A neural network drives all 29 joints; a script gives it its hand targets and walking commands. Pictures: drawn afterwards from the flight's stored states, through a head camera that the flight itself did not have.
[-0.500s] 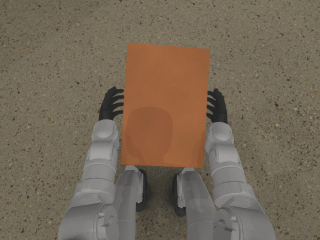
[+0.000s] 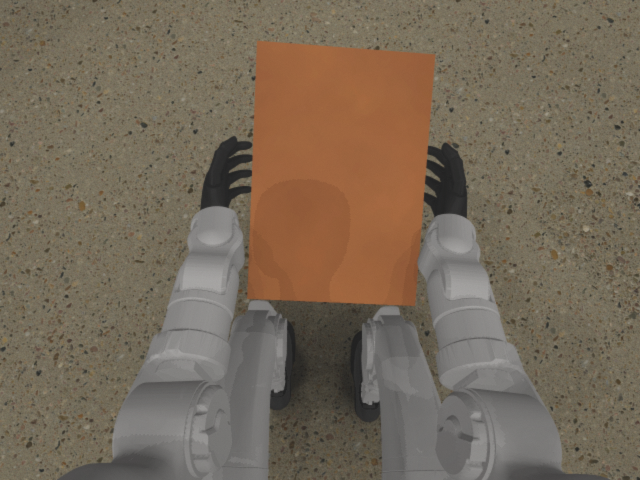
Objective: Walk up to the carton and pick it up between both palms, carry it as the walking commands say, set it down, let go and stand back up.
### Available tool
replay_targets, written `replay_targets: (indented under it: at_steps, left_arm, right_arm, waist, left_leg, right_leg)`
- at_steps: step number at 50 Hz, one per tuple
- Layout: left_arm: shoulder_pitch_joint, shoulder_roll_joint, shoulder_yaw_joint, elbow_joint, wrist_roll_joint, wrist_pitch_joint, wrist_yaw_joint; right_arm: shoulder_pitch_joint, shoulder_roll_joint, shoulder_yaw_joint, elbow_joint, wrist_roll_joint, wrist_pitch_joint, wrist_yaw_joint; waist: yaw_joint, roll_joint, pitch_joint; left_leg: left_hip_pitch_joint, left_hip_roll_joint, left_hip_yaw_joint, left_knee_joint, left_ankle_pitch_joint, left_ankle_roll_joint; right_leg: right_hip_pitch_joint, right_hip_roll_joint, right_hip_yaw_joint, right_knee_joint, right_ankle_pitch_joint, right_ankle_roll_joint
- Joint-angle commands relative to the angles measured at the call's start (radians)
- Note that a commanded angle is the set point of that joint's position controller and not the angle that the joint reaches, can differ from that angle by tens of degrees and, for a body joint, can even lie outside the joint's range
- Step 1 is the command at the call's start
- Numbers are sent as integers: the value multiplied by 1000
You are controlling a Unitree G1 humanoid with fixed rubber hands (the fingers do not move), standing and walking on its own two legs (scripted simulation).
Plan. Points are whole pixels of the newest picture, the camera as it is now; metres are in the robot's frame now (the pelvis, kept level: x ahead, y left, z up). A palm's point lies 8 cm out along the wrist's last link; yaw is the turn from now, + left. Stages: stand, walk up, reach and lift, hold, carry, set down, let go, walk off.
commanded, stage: set down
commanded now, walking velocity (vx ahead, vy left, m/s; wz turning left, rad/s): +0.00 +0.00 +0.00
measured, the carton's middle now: (332, 183) +0.47 +0.00 -0.18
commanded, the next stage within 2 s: none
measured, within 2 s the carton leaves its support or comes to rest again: rests again in 1.96 s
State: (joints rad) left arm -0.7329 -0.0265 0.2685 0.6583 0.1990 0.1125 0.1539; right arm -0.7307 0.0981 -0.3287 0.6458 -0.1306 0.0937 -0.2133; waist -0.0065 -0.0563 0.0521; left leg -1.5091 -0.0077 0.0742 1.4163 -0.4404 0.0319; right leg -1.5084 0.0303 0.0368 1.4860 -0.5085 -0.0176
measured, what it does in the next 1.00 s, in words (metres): lowers itself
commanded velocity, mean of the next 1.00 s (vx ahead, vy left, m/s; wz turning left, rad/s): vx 0.00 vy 0.00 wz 0.00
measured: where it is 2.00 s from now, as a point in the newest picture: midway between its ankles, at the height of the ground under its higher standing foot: (322, 385)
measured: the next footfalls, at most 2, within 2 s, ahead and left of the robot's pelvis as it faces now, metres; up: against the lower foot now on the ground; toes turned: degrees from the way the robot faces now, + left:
none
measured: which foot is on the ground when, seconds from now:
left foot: down 0.00-1.00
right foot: down 0.00-1.00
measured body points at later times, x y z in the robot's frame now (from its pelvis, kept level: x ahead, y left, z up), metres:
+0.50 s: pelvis -0.04 +0.00 -0.08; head +0.30 +0.01 +0.20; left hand +0.45 +0.15 -0.24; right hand +0.44 -0.14 -0.24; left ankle +0.10 +0.11 -0.56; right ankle +0.08 -0.10 -0.56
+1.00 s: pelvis -0.03 +0.00 -0.14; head +0.31 +0.00 +0.14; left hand +0.48 +0.16 -0.30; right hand +0.49 -0.13 -0.30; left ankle +0.10 +0.11 -0.56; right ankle +0.08 -0.10 -0.56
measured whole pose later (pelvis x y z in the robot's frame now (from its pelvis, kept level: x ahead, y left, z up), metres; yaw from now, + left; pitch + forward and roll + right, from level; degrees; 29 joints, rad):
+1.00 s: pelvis -0.03 +0.00 -0.14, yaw +1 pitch +33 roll +3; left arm -1.25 0.16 0.30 0.84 0.01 0.26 0.19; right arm -1.28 -0.08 -0.34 0.84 -0.07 0.21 -0.22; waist -0.01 -0.05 0.33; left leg -1.97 -0.02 0.07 1.87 -0.49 0.03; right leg -1.96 0.04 0.03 1.95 -0.57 -0.02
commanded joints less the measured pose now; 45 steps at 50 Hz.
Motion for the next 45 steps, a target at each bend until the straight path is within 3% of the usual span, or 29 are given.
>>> replay_targets:
  at_steps: [1, 3, 4, 5, 6, 8, 10, 12, 13, 14, 15, 16, 17, 18, 19, 23, 24, 26, 27, 30, 33, 34, 35, 36, 37, 39, 42, 44, 45]
  left_arm:
    - [-613, -776, -382, 27, -170, -36, -162]
    - [-632, -806, -405, 11, -173, -37, -164]
    - [-660, -800, -429, -43, -184, -38, -165]
    - [-682, -790, -437, -40, -185, -33, -167]
    - [-686, -811, -448, -60, -202, -29, -172]
    - [-711, -808, -473, -84, -211, -22, -180]
    - [-756, -819, -469, -93, -216, -11, -186]
    - [-754, -828, -516, -164, -255, -2, -190]
    - [-797, -813, -515, -147, -253, 3, -193]
    - [-801, -817, -528, -182, -272, 8, -198]
    - [-796, -809, -531, -177, -279, 15, -200]
    - [-861, -810, -528, -139, -289, 20, -200]
    - [-872, -794, -523, -184, -298, 19, -195]
    - [-918, -796, -549, -219, -321, 22, -194]
    - [-933, -760, -523, -209, -310, 31, -183]
    - [-1022, -733, -569, -316, -369, 55, -157]
    - [-1053, -766, -587, -282, -383, 63, -157]
    - [-1058, -673, -602, -386, -426, 78, -121]
    - [-1087, -653, -596, -389, -431, 84, -115]
    - [-1081, -543, -584, -424, -439, 108, -82]
    - [-1143, -581, -535, -306, -410, 98, -84]
    - [-1122, -584, -483, -185, -380, 99, -94]
    - [-1131, -629, -442, -107, -349, 92, -113]
    - [-1154, -648, -418, -15, -312, 97, -139]
    - [-1140, -675, -376, 81, -282, 104, -163]
    - [-1102, -732, -332, 208, -209, 125, -222]
    - [-1163, -732, -339, 104, -191, 114, -252]
    - [-1156, -762, -319, 89, -174, 95, -271]
    - [-1179, -759, -335, 60, -183, 84, -280]
  right_arm:
    - [-677, 627, 480, 7, 44, -31, 175]
    - [-687, 671, 478, 3, 51, -27, 178]
    - [-705, 704, 514, -21, 73, -30, 178]
    - [-724, 683, 521, -10, 82, -22, 185]
    - [-755, 689, 547, -59, 84, -26, 178]
    - [-745, 732, 549, -56, 92, -14, 182]
    - [-795, 758, 580, -76, 122, 1, 188]
    - [-841, 746, 631, -180, 164, 2, 181]
    - [-868, 769, 641, -178, 177, 10, 180]
    - [-864, 769, 639, -209, 170, 10, 172]
    - [-890, 757, 655, -212, 180, 15, 168]
    - [-912, 713, 609, -157, 167, 24, 163]
    - [-931, 713, 634, -176, 181, 28, 165]
    - [-960, 714, 643, -221, 200, 29, 163]
    - [-988, 673, 628, -195, 191, 39, 166]
    - [-1075, 620, 654, -302, 248, 55, 144]
    - [-1116, 610, 663, -286, 255, 61, 146]
    - [-1109, 501, 689, -360, 296, 68, 123]
    - [-1106, 531, 698, -343, 297, 80, 117]
    - [-1190, 434, 717, -471, 343, 100, 90]
    - [-1232, 482, 665, -298, 317, 107, 99]
    - [-1235, 490, 605, -220, 290, 98, 101]
    - [-1235, 534, 577, -123, 269, 98, 120]
    - [-1228, 547, 516, 12, 229, 107, 144]
    - [-1206, 586, 478, 113, 191, 113, 171]
    - [-1179, 611, 375, 229, 120, 115, 227]
    - [-1182, 635, 330, 153, 93, 98, 272]
    - [-1133, 667, 289, 193, 75, 90, 289]
    - [-1131, 680, 294, 184, 74, 84, 293]
  waist:
    - [28, 2, -969]
    - [15, 34, -1033]
    - [22, 5, -1104]
    - [32, 38, -1106]
    - [8, -2, -1173]
    - [21, 20, -1216]
    - [38, -11, -1235]
    - [26, 3, -1371]
    - [42, 12, -1391]
    - [14, -3, -1434]
    - [29, -12, -1457]
    - [-10, 19, -1421]
    - [16, -13, -1468]
    - [5, 0, -1519]
    - [29, 0, -1516]
    - [9, 30, -1744]
    - [10, 24, -1746]
    - [-11, 26, -1931]
    - [1, 3, -1963]
    - [30, 19, -2043]
    - [54, -23, -1679]
    - [38, 0, -1518]
    - [52, -33, -1429]
    - [31, 9, -1231]
    - [33, -8, -1089]
    - [-7, 8, -902]
    - [-20, 62, -1018]
    - [-21, 111, -1006]
    - [-42, 107, -1048]
  left_leg:
    - [347, -170, -131, -19, 90, -32]
    - [341, -174, -129, 7, 116, -36]
    - [361, -172, -142, 31, 149, -32]
    - [341, -176, -123, 44, 164, -40]
    - [338, -178, -134, 73, 195, -38]
    - [324, -179, -132, 95, 229, -39]
    - [318, -179, -130, 110, 206, -27]
    - [347, -184, -114, 162, 302, -41]
    - [328, -180, -102, 178, 280, -34]
    - [321, -180, -103, 190, 289, -34]
    - [331, -184, -107, 194, 290, -29]
    - [304, -177, -100, 188, 214, -31]
    - [313, -180, -95, 197, 237, -37]
    - [351, -181, -103, 214, 242, -33]
    - [363, -173, -100, 218, 223, -39]
    - [509, -166, -113, 254, 239, -51]
    - [523, -167, -114, 251, 228, -48]
    - [659, -158, -103, 291, 288, -59]
    - [668, -164, -93, 292, 272, -61]
    - [735, -159, -79, 327, 354, -53]
    - [497, -149, -97, 292, 167, -35]
    - [417, -137, -94, 283, 101, -34]
    - [351, -133, -92, 277, 31, -29]
    - [215, -129, -89, 267, -50, -28]
    - [132, -131, -94, 271, -115, -24]
    - [39, -134, -123, 263, -214, -14]
    - [153, -139, -123, 320, -30, -32]
    - [119, -143, -112, 344, 57, -39]
    - [116, -143, -117, 362, 102, -37]
  right_leg:
    - [206, 134, 6, -103, 80, 20]
    - [215, 141, -2, -72, 122, 18]
    - [221, 144, -8, -41, 154, 25]
    - [211, 140, 2, -39, 168, 24]
    - [237, 149, -5, -26, 185, 26]
    - [229, 150, -6, 13, 231, 29]
    - [214, 148, -12, 33, 215, 41]
    - [308, 146, -3, 52, 308, 38]
    - [298, 144, 6, 68, 293, 44]
    - [321, 144, -4, 86, 314, 46]
    - [324, 146, -6, 95, 295, 50]
    - [285, 137, -17, 95, 224, 46]
    - [311, 134, -20, 104, 237, 44]
    - [311, 140, -26, 127, 237, 39]
    - [286, 134, -22, 135, 202, 32]
    - [365, 134, -45, 204, 250, 32]
    - [338, 133, -52, 206, 222, 35]
    - [435, 129, -63, 230, 287, 33]
    - [463, 128, -68, 231, 267, 43]
    - [495, 130, -74, 254, 304, 58]
    - [309, 116, -47, 243, 156, 44]
    - [236, 113, -43, 233, 102, 34]
    - [214, 111, -36, 221, 45, 33]
    - [110, 107, -28, 218, -13, 15]
    - [45, 103, -20, 215, -66, 3]
    - [-89, 108, -54, 245, -123, -2]
    - [-115, 117, -81, 288, -5, -8]
    - [-169, 121, -71, 297, 58, -11]
    - [-163, 123, -72, 313, 107, -10]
